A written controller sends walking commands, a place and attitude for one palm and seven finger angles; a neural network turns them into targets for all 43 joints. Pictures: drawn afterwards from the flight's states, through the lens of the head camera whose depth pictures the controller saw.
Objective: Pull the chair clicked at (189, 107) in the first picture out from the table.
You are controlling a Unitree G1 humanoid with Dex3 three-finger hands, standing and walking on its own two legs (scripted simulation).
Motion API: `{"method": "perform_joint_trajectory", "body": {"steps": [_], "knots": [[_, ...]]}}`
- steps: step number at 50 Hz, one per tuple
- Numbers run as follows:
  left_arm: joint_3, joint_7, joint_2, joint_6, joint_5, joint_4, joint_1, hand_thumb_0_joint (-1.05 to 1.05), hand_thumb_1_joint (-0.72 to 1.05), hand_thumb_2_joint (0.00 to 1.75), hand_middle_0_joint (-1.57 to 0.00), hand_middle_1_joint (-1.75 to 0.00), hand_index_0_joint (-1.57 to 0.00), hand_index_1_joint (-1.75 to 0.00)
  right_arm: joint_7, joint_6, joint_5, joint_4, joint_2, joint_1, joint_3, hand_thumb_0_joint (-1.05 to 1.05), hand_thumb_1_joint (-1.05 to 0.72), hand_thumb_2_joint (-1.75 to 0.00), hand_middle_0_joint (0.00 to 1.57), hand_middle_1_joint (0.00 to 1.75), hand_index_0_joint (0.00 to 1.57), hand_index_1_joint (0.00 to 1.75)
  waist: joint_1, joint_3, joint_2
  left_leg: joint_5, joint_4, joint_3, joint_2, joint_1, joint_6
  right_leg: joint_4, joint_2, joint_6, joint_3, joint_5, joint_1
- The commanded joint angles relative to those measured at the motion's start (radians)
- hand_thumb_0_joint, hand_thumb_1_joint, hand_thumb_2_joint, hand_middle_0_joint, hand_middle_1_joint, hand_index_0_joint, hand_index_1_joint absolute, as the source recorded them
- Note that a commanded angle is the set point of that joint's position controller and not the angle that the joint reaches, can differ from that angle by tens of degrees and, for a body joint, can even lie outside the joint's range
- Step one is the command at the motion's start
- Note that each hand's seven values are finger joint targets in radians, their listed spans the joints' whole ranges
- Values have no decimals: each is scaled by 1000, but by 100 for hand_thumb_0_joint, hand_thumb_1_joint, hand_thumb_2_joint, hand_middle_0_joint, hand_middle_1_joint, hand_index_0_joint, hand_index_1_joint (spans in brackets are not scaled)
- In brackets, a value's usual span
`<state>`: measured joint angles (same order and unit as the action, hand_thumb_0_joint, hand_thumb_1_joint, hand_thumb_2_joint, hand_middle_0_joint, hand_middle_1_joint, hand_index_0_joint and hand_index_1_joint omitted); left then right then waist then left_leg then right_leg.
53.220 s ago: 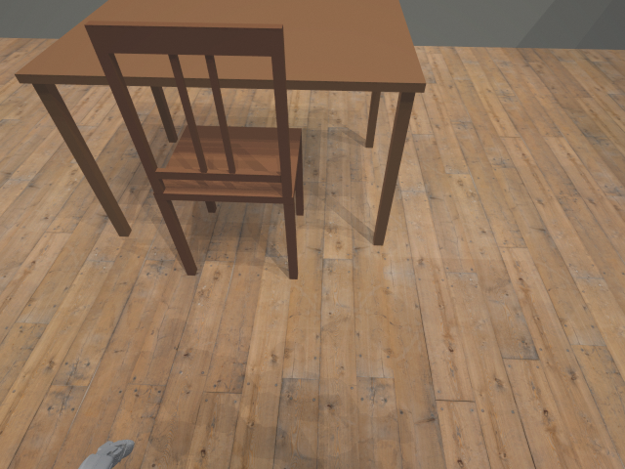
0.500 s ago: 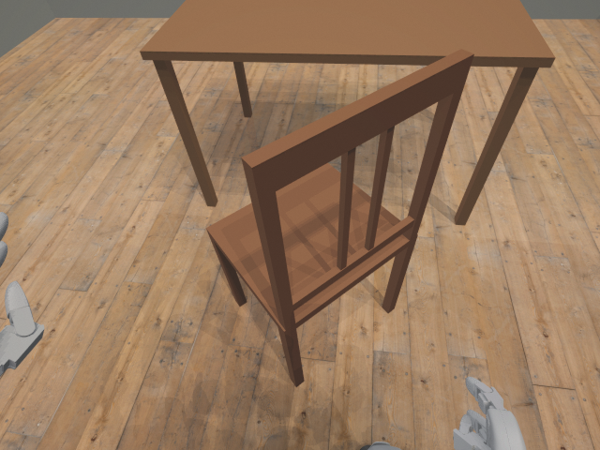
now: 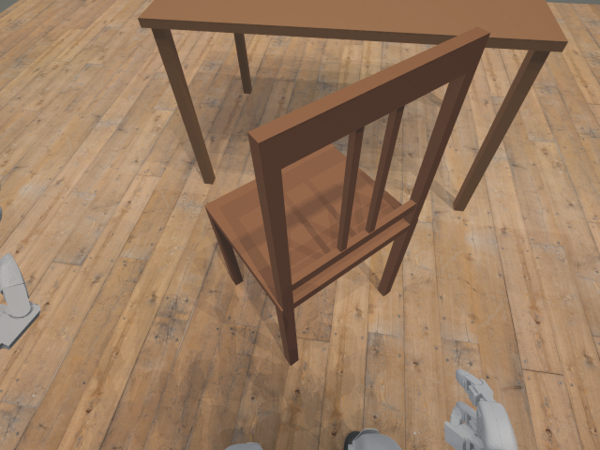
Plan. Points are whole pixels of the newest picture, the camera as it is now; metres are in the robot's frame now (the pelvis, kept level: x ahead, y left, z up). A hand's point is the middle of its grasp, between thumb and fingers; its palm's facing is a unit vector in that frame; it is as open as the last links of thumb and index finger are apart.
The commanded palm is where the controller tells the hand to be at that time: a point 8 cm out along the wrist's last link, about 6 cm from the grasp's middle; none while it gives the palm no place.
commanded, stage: step back with the hand held close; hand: left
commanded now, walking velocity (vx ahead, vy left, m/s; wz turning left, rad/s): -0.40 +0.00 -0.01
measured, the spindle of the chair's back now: (348, 198) +0.55 -0.06 -0.05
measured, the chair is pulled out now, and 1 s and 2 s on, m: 0.45 0.45 0.45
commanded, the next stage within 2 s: stop stepping back and stand still in 0.58 s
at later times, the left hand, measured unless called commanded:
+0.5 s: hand (22, 368) +0.16 +0.23 +0.18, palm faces +0.29 -0.80 -0.52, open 7.4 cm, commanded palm +0.09 +0.30 +0.19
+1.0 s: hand out of the picture +0.05 +0.27 +0.17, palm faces +0.36 -0.82 -0.45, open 7.4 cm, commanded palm +0.00 +0.32 +0.19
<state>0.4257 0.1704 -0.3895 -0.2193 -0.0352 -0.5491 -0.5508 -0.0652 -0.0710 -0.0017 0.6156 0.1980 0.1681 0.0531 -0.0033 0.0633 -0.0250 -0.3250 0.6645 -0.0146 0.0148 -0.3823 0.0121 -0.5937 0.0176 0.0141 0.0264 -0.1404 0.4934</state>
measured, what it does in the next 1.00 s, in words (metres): walks backwards: right foot, then left foot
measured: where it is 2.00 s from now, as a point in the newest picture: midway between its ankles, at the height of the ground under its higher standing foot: outside the picture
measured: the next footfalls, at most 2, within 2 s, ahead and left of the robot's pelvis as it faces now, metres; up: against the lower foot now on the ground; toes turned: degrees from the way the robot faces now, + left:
right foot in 0.32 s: +0.01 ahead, -0.10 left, +0.00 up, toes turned -2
left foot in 0.60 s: -0.08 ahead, +0.14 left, +0.00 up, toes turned +1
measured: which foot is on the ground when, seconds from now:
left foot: down 0.00-0.34, up 0.36-0.58, down 0.60-1.00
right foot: down 0.00-0.12, up 0.14-0.30, down 0.32-0.62, up 0.64-0.82, down 0.84-1.00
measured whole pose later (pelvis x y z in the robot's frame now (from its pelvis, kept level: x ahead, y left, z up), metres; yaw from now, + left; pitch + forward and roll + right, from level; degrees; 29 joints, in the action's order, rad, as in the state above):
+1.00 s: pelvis -0.16 +0.02 +0.02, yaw -2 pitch -1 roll -2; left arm 0.36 0.15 -0.38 -0.17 -0.04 -0.42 -0.56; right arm -0.06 -0.11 -0.01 0.64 0.19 0.24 0.00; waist -0.02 -0.01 -0.04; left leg -0.34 0.58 -0.03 0.03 -0.32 -0.02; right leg -0.46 -0.02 0.00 -0.01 -0.21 0.25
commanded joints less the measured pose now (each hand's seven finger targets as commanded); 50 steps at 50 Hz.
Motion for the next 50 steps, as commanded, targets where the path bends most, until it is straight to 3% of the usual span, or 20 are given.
{"method": "perform_joint_trajectory", "body": {"steps": [1, 4, 6, 8, 11, 13, 15, 16, 18, 19, 23, 28, 29, 31, 34, 37, 40, 42, 47, 50], "knots": [[166, 29, -209, -51, -9, -160, -56, 0, 90, 90, -20, -30, -20, -30, -2, -34, -3, -137, 91, -38, 46, 0, -90, -90, 20, 30, 20, 30, 6, -245, 182, -98, 14, 22, -7, 35, -24, 273, 250, -132, 243, 13, -194], [182, 29, -207, -60, -11, -159, -93, 0, 90, 90, -20, -30, -20, -30, -7, -24, -4, -139, 104, -65, 43, 0, -90, -90, 20, 30, 20, 30, 6, -219, 83, 7, -216, 85, 58, 68, -61, 177, 125, -61, 105, -116, -139], [177, 30, -180, -77, -16, -177, -93, 0, 90, 90, -20, -30, -20, -30, -18, -35, -6, -152, 126, -87, 44, 0, -90, -90, 20, 30, 20, 30, -7, -182, -192, 6, -370, 218, 226, -69, -132, -134, -35, 1, -21, -146, -175], [176, 34, -174, -76, -14, -184, -28, 0, 90, 90, -20, -30, -20, -30, -21, -63, 12, -148, 109, -84, 43, 0, -90, -90, 20, 30, 20, 30, -18, -142, -272, -27, -439, 272, 309, -215, -187, -402, -70, 1, 17, -293, -183], [128, 23, -154, -72, -26, -195, -16, 0, 90, 90, -20, -30, -20, -30, -7, -108, 8, -113, 107, -51, 57, 0, -90, -90, 20, 30, 20, 30, 13, -192, -161, 610, -228, 144, 246, 169, -136, -139, -32, -1, 1, -289, -39], [91, 13, -148, -67, -21, -213, -22, 0, 90, 90, -20, -30, -20, -30, 7, -121, 3, -110, 110, -39, 52, 0, -90, -90, 20, 30, 20, 30, 18, -226, -184, 700, -179, 117, 225, 288, -94, 74, -10, -1, -33, -139, -91], [85, 6, -164, -69, -10, -201, 1, 0, 90, 90, -20, -30, -20, -30, 8, -118, 13, -109, 117, -60, 36, 0, -90, -90, 20, 30, 20, 30, 20, -211, -131, 578, -149, 102, 193, 218, -70, 192, 16, -4, -12, 133, -208], [101, 8, -203, -72, -3, -202, 27, 0, 90, 90, -20, -30, -20, -30, 5, -107, 16, -119, 117, -71, 31, 0, -90, -90, 20, 30, 20, 30, 13, -200, -29, 428, -102, 59, 152, 133, -44, 198, 86, -28, 75, 360, -247], [98, 14, -208, -67, -4, -154, 69, 0, 90, 90, -20, -30, -20, -30, -2, -95, 9, -121, 95, -59, 32, 0, -90, -90, 20, 30, 20, 30, 10, -206, 185, -12, 65, -18, 5, 3, 0, 266, 273, -100, 270, 521, -277], [112, 16, -215, -59, -12, -164, 47, 0, 90, 90, -20, -30, -20, -30, 3, -93, -3, -122, 99, -64, 45, 0, -90, -90, 20, 30, 20, 30, 28, -254, 243, -136, 191, 27, -22, -36, -6, 279, 314, -111, 275, 577, -324], [152, 4, -206, -40, -9, -110, -142, 0, 90, 90, -20, -30, -20, -30, -8, -27, -12, -154, 62, -116, 16, 0, -90, -90, 20, 30, 20, 30, 28, -279, 161, -124, 200, 34, 5, -78, 9, 193, 263, -137, 145, 634, -400], [153, 10, -218, -61, -28, -210, -124, 0, 90, 90, -20, -30, -20, -30, -27, 4, -11, -155, 89, -71, 16, 0, -90, -90, 20, 30, 20, 30, -1, -267, 109, 76, -234, -9, 10, 110, -13, 171, 193, -82, 99, 420, -357], [145, 10, -225, -70, -34, -241, -111, 0, 90, 90, -20, -30, -20, -30, -35, -4, -13, -152, 97, -78, 25, 0, -90, -90, 20, 30, 20, 30, 1, -253, 40, 231, -306, 10, 48, 169, -25, 133, 150, -47, 69, 356, -331], [171, 4, -249, -91, -27, -273, -77, 0, 90, 90, -20, -30, -20, -30, -36, -32, -10, -148, 119, -63, 46, 0, -90, -90, 20, 30, 20, 30, 15, -248, -177, 561, -320, 178, 250, 250, -104, -19, 5, 20, 0, -51, -157], [171, 3, -235, -95, -32, -264, -61, 0, 90, 90, -20, -30, -20, -30, -28, -106, 23, -123, 102, -61, 37, 0, -90, -90, 20, 30, 20, 30, 15, -224, -325, 716, -319, 195, 313, 204, -153, -282, -35, -3, 36, -378, -54], [92, 1, -161, -51, -21, -209, -37, 0, 90, 90, -20, -30, -20, -30, 3, -117, -7, -120, 126, -13, 53, 0, -90, -90, 20, 30, 20, 30, -8, -207, -210, 650, -243, 100, 225, 331, -107, -70, -17, 3, -4, -233, -77], [85, 7, -172, -19, -20, -145, -28, 0, 90, 90, -20, -30, -20, -30, 4, -116, -22, -147, 132, -28, 29, 0, -90, -90, 20, 30, 20, 30, -3, -141, -132, 161, -299, 111, 185, 167, -79, 185, -12, 3, -48, -144, -262], [89, 8, -186, -17, -13, -82, -9, 0, 90, 90, -20, -30, -20, -30, 0, -108, -21, -149, 132, -35, 10, 0, -90, -90, 20, 30, 20, 30, -10, -102, -23, -150, -290, 86, 120, 33, -54, 266, 29, -22, 40, -148, -347], [77, 8, -203, -5, -11, -59, 46, 0, 90, 90, -20, -30, -20, -30, -12, -96, -12, -143, 121, -33, 8, 0, -90, -90, 20, 30, 20, 30, -18, -85, 184, -106, -55, 10, 15, 156, -31, 410, 137, -91, 171, -551, -77], [90, 13, -220, -16, -12, -110, 46, 0, 90, 90, -20, -30, -20, -30, -17, -91, -7, -148, 114, -37, -11, 0, -90, -90, 20, 30, 20, 30, -24, -104, 57, -75, -136, 21, 24, 163, -49, 320, 127, -93, 130, -477, -119]]}}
